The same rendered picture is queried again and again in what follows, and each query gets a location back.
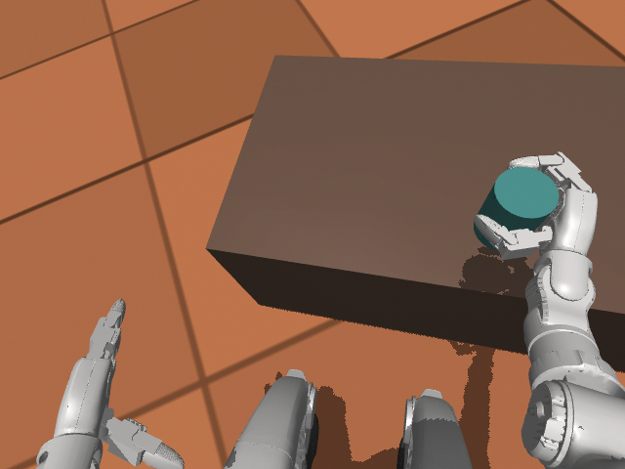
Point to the right robot hand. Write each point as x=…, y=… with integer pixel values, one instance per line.
x=570, y=226

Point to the left robot arm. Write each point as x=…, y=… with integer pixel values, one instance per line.
x=71, y=451

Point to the can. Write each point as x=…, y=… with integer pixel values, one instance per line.
x=521, y=198

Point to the left robot hand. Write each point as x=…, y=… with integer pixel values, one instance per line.
x=84, y=407

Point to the right robot arm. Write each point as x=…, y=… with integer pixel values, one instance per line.
x=576, y=414

